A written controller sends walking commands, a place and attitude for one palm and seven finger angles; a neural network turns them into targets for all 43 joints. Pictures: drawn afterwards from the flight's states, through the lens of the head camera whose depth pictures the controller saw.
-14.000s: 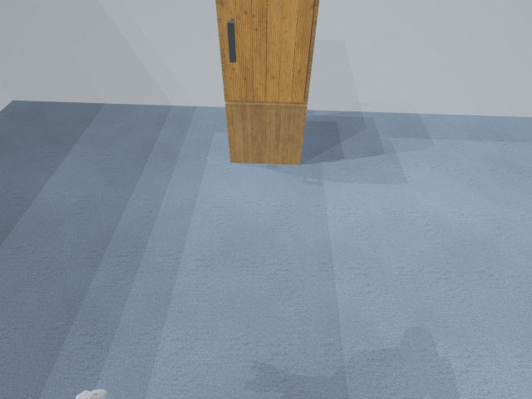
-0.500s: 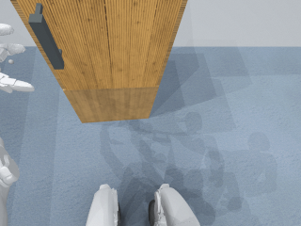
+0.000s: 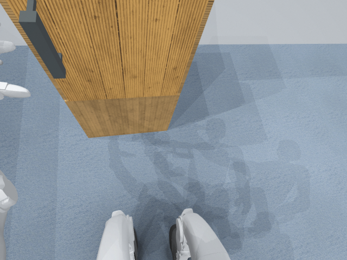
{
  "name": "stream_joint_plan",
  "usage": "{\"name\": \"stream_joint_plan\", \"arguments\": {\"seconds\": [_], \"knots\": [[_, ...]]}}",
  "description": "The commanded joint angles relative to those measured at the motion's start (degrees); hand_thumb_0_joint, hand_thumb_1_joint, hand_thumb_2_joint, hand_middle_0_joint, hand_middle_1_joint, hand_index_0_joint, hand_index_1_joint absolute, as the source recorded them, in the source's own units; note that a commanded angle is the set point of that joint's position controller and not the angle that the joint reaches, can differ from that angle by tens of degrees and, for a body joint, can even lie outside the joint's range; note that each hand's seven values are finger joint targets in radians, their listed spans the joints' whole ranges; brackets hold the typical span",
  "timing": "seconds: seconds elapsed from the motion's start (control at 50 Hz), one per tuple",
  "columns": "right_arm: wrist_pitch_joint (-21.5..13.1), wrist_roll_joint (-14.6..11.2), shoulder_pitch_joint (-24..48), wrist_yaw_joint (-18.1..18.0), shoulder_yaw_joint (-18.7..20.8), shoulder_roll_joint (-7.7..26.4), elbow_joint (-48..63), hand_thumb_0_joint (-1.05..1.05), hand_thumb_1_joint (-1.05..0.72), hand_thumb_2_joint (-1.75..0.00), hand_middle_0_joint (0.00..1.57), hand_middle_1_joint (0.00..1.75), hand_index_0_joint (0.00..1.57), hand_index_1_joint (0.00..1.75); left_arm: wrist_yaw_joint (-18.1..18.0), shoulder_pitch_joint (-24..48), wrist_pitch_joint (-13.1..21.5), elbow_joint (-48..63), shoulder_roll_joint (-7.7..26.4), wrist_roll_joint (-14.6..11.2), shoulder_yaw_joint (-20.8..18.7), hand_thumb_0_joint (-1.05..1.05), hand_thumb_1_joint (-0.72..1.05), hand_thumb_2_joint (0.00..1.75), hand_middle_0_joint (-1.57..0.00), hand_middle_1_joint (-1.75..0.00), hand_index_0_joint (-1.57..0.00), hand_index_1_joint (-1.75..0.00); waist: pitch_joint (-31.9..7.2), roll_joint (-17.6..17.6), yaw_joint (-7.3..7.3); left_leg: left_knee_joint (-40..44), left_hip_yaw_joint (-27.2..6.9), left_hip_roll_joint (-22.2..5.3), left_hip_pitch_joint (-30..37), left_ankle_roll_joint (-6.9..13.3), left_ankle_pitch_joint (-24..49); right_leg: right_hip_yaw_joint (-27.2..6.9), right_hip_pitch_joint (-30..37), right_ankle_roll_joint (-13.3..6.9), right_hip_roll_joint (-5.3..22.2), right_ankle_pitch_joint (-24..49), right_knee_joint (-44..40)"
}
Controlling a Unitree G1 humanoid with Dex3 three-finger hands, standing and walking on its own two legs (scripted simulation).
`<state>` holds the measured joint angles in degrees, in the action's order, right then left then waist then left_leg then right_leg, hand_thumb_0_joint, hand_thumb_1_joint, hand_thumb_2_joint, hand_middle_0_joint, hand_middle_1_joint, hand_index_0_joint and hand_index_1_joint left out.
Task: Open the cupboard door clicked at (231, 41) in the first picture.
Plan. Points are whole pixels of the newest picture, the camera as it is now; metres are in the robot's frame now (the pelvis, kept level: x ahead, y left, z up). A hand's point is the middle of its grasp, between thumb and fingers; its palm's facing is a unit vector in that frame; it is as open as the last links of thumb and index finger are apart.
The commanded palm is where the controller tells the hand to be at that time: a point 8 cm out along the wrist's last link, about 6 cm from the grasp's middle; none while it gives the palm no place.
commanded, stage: move the hooked fingers beside the handle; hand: left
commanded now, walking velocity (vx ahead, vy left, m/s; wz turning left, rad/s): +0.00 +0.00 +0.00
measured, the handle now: (47, 41) +0.56 +0.23 +0.05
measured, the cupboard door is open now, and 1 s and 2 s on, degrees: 0 0 0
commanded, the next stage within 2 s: slide the fingers in behind the handle in 0.44 s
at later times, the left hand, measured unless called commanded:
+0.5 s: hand (10, 63) +0.50 +0.28 +0.06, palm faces +0.08 -1.00 -0.03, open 14.0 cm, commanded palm +0.49 +0.31 +0.06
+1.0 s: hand (27, 61) +0.51 +0.25 +0.06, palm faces +0.07 -1.00 -0.02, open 14.0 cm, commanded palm +0.49 +0.29 +0.06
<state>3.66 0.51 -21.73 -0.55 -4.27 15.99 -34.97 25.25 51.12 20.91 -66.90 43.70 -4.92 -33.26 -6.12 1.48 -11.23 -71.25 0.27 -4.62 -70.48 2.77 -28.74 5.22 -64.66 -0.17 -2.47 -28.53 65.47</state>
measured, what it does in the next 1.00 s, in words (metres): stands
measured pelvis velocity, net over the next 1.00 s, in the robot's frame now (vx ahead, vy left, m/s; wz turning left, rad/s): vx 0.00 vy -0.01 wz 0.01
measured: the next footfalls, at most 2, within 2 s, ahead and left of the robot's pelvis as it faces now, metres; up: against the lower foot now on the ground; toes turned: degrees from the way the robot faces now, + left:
none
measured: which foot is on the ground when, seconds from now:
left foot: down 0.00-1.00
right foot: down 0.00-1.00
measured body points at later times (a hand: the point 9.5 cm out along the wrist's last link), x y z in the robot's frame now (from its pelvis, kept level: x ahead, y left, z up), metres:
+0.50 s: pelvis +0.00 +0.00 +0.00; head +0.16 +0.04 +0.42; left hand +0.49 +0.33 +0.07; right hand +0.03 -0.28 -0.10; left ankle +0.03 +0.09 -0.63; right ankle +0.02 -0.13 -0.63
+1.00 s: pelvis +0.00 -0.01 +0.00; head +0.16 +0.03 +0.42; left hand +0.50 +0.31 +0.07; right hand +0.02 -0.28 -0.10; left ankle +0.03 +0.09 -0.63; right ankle +0.02 -0.13 -0.63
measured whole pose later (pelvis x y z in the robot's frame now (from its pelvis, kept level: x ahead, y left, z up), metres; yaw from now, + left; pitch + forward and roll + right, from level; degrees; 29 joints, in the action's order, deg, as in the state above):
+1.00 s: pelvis +0.00 -0.01 +0.00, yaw +1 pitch +27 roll -5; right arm 3.6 0.4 -20.4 -0.6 -3.5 16.1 -35.6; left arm 21.3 51.5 22.1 -66.5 38.2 -5.3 -28.8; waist -6.7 1.6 -11.0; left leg -71.1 -0.3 -4.5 -69.4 1.7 -28.6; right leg 5.6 -64.0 -1.2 -2.5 -29.1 66.3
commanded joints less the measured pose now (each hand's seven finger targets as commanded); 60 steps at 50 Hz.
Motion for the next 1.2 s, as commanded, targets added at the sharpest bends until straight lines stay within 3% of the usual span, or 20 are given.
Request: {"name": "stream_joint_plan", "arguments": {"seconds": [0.0, 0.02, 0.06, 0.08, 0.14, 0.16, 0.3, 0.36, 0.46, 0.52, 0.6, 0.68, 0.74, 0.78, 0.9, 0.94, 1.02, 1.1, 1.12, 1.18], "knots": [[-0.08, 0.27, -10.70, -0.97, 5.18, 12.68, 1.02, 0.00, -0.90, -0.90, 0.20, 0.30, 0.20, 0.30, 0.57, 20.91, 4.45, 13.01, 16.13, -2.02, 0.15, 0.00, -0.50, 0.30, -0.30, -1.20, -0.30, -1.20, -31.84, 15.78, 1.00, 8.08, -7.69, 0.44, 38.63, -1.84, 28.93, -1.31, 2.77, -1.44, -1.30, 14.19, -6.91], [-0.02, 0.24, -10.42, -0.92, 5.21, 12.39, 0.87, 0.00, -0.90, -0.90, 0.20, 0.30, 0.20, 0.30, 0.84, 21.20, 4.06, 12.40, 13.17, -2.24, 2.30, 0.00, -0.50, 0.30, -0.30, -1.20, -0.30, -1.20, -30.91, 15.08, 0.13, 8.19, -7.90, 0.42, 38.81, -1.81, 28.58, -1.12, 1.80, -1.29, -1.24, 13.99, -7.20], [0.19, 0.11, -10.21, -1.13, 5.16, 12.49, 0.86, 0.00, -0.90, -0.90, 0.20, 0.30, 0.20, 0.30, 0.70, 20.40, 3.26, 10.67, 13.07, -2.53, 2.30, 0.00, -0.50, 0.30, -0.30, -1.20, -0.30, -1.20, -28.27, 13.06, 0.07, 8.58, -7.33, 0.63, 36.39, -1.46, 26.18, -1.29, 2.78, -1.17, -1.16, 13.60, -7.86], [0.10, 0.18, -10.31, -1.14, 5.10, 12.36, 0.96, 0.00, -0.90, -0.90, 0.20, 0.30, 0.20, 0.30, 0.63, 21.06, 3.54, 11.86, 12.71, -2.64, 2.48, 0.00, -0.50, 0.30, -0.30, -1.20, -0.30, -1.20, -29.18, 14.82, 0.45, 8.33, -7.54, 0.66, 37.61, -1.59, 28.09, -1.14, 2.21, -1.49, -1.13, 14.08, -7.22], [0.25, 0.35, -10.03, -1.14, 5.20, 12.43, 1.38, 0.00, -0.90, -0.90, 0.20, 0.30, 0.20, 0.30, -0.54, 20.55, 3.92, 12.25, 15.07, -2.32, 0.40, 0.00, -0.50, 0.30, -0.30, -1.20, -0.30, -1.20, -29.93, 13.07, 1.02, 8.28, -7.39, 0.76, 36.86, -1.70, 28.42, -1.31, 3.94, -1.30, -1.13, 14.77, -7.21], [0.22, 0.26, -9.69, -1.05, 5.13, 12.15, 1.61, 0.00, -0.90, -0.90, 0.20, 0.30, 0.20, 0.30, -0.82, 20.28, 4.09, 11.88, 13.75, -2.21, 1.32, 0.00, -0.50, 0.30, -0.30, -1.20, -0.30, -1.20, -29.11, 12.70, 0.72, 8.20, -6.90, 0.91, 35.89, -1.52, 27.42, -1.45, 4.09, -1.20, -1.14, 14.61, -7.41], [0.28, 0.41, -9.10, -0.89, 5.10, 12.06, 1.67, 0.00, -0.90, -0.90, 0.20, 0.30, 0.20, 0.30, -1.94, 22.75, 6.11, 13.81, 13.16, -1.66, 2.28, 0.00, -0.50, 0.30, -0.30, -1.20, -0.30, -1.20, -30.89, 15.89, 0.85, 8.06, -7.34, 0.81, 38.50, -2.03, 28.11, -1.58, 3.09, -1.47, -1.08, 14.14, -6.80], [0.41, 0.19, -8.82, -1.04, 4.95, 12.13, 1.78, 0.00, -0.90, -0.90, 0.20, 0.30, 0.20, 0.30, -2.01, 21.17, 5.09, 11.00, 12.95, -1.80, 2.16, 0.00, -0.50, 0.30, -0.30, -1.20, -0.30, -1.20, -28.68, 12.19, 0.36, 8.24, -6.88, 0.98, 35.07, -1.54, 25.42, -1.68, 4.53, -1.21, -1.07, 13.88, -7.25], [0.22, 0.00, -8.67, -1.40, 4.57, 12.23, 1.92, 0.00, -0.90, -0.90, 0.20, 0.30, 0.20, 0.30, -2.01, 22.44, 4.67, 9.39, 15.02, -1.36, 1.64, 0.00, -0.50, 0.30, -0.30, -1.20, -0.30, -1.20, -27.67, 10.96, 0.16, 7.78, -6.14, 1.25, 30.78, -1.02, 21.90, -2.27, 5.89, -1.09, -1.06, 12.98, -7.14], [-0.21, 0.27, -8.94, -1.41, 4.64, 12.27, 1.94, 0.00, -0.90, -0.90, 0.20, 0.30, 0.20, 0.30, -1.83, 23.32, 5.66, 11.64, 17.19, -1.46, 0.00, 0.00, -0.50, 0.30, -0.30, -1.20, -0.30, -1.20, -31.75, 13.28, 1.03, 6.81, -5.90, 1.36, 31.95, -1.00, 24.03, -2.72, 6.97, -1.19, -1.09, 14.53, -6.38], [-0.14, -0.03, -9.21, -1.17, 4.63, 11.89, 1.68, 0.00, -0.90, -0.90, 0.20, 0.30, 0.20, 0.30, -0.88, 21.33, 5.01, 10.06, 13.46, -2.22, 2.33, 0.00, -0.50, 0.30, -0.30, -1.20, -0.30, -1.20, -30.62, 11.79, 0.40, 6.77, -5.64, 1.24, 31.51, -0.90, 24.18, -2.59, 6.94, -1.00, -1.24, 15.48, -6.55], [-0.17, -0.10, -9.41, -1.27, 4.57, 11.98, 1.72, 0.00, -0.90, -0.90, 0.20, 0.30, 0.20, 0.30, -1.11, 21.70, 4.17, 10.69, 15.95, -2.28, 0.39, 0.00, -0.50, 0.30, -0.30, -1.20, -0.30, -1.20, -30.34, 11.58, 0.95, 6.49, -5.02, 1.45, 28.91, -0.49, 23.49, -3.04, 9.03, -1.07, -1.21, 16.24, -6.39], [-0.23, -0.07, -9.22, -0.98, 4.79, 11.44, 1.56, 0.00, -0.90, -0.90, 0.20, 0.30, 0.20, 0.30, -1.97, 22.66, 4.57, 12.79, 11.99, -2.27, 3.17, 0.00, -0.50, 0.30, -0.30, -1.20, -0.30, -1.20, -30.77, 12.22, 0.44, 6.81, -5.19, 1.42, 30.65, -0.66, 22.96, -2.97, 7.77, -0.87, -1.19, 15.30, -6.96], [-0.34, 0.02, -9.67, -1.18, 4.90, 11.82, 1.05, 0.00, -0.90, -0.90, 0.20, 0.30, 0.20, 0.30, -2.66, 22.95, 4.97, 12.27, 13.90, -2.33, 1.31, 0.00, -0.50, 0.30, -0.30, -1.20, -0.30, -1.20, -30.40, 10.28, 0.30, 6.65, -5.34, 1.36, 29.71, -0.42, 22.22, -3.04, 7.99, -0.98, -1.26, 14.81, -6.89], [-0.57, 0.17, -9.65, -0.75, 4.98, 11.20, 1.20, 0.00, -0.90, -0.90, 0.20, 0.30, 0.20, 0.30, -4.13, 22.26, 5.28, 13.49, 10.92, -1.52, 3.33, 0.00, -0.50, 0.30, -0.30, -1.20, -0.30, -1.20, -32.20, 13.99, 1.02, 7.08, -5.26, 1.52, 32.62, -0.94, 24.33, -2.87, 7.60, -1.17, -1.13, 15.82, -6.74], [-0.42, 0.13, -9.47, -0.87, 4.91, 11.41, 0.93, 0.00, -0.90, -0.90, 0.20, 0.30, 0.20, 0.30, -4.80, 22.77, 4.98, 12.19, 11.84, -1.61, 2.58, 0.00, -0.50, 0.30, -0.30, -1.20, -0.30, -1.20, -29.81, 10.97, 0.26, 7.31, -5.25, 1.39, 30.32, -0.71, 22.41, -2.88, 8.15, -0.91, -1.12, 15.05, -7.15], [-0.51, 0.14, -9.26, -0.91, 4.68, 11.28, 1.49, 0.00, -0.90, -0.90, 0.20, 0.30, 0.20, 0.30, -5.37, 22.18, 4.90, 11.42, 13.05, -1.30, 1.65, 0.00, -0.50, 0.30, -0.30, -1.20, -0.30, -1.20, -29.95, 10.67, 0.92, 6.97, -4.50, 1.68, 27.77, -0.55, 21.94, -3.42, 10.36, -0.89, -1.05, 16.10, -6.82], [-0.69, 0.41, -9.40, -0.45, 5.20, 10.91, 1.32, 0.00, -0.90, -0.90, 0.20, 0.30, 0.20, 0.30, -5.88, 23.09, 6.29, 15.26, 8.34, -1.58, 4.43, 0.00, -0.50, 0.30, -0.30, -1.20, -0.30, -1.20, -32.57, 13.96, 0.75, 7.42, -5.34, 1.40, 34.27, -1.16, 25.26, -2.68, 7.38, -1.18, -1.08, 16.53, -6.63], [-0.58, 0.36, -9.45, -0.33, 5.28, 10.92, 1.39, 0.00, -0.90, -0.90, 0.20, 0.30, 0.20, 0.30, -6.04, 20.93, 6.16, 14.00, 8.03, -1.81, 3.90, 0.00, -0.50, 0.30, -0.30, -1.20, -0.30, -1.20, -32.41, 12.82, 1.29, 7.58, -5.43, 1.48, 34.14, -1.29, 25.45, -2.54, 7.75, -1.20, -1.16, 16.49, -6.73], [-0.53, 0.19, -9.34, -0.34, 5.27, 10.75, 0.99, 0.00, -0.90, -0.90, 0.20, 0.30, 0.20, 0.30, -6.52, 21.90, 5.57, 11.65, 4.22, -2.11, 6.40, 0.00, -0.50, 0.30, -0.30, -1.20, -0.30, -1.20, -28.49, 9.79, -0.35, 7.80, -5.35, 1.55, 31.82, -0.87, 22.69, -2.52, 6.74, -1.04, -1.17, 15.12, -7.34]]}}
